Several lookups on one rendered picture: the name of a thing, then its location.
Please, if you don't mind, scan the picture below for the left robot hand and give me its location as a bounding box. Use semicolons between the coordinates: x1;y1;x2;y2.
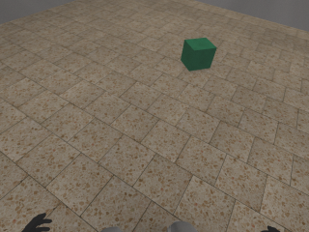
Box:
21;213;52;232

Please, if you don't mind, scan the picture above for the robot right thigh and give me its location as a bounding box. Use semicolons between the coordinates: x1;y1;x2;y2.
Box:
167;221;198;232

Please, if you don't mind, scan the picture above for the carton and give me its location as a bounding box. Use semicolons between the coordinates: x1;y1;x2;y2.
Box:
181;38;217;72

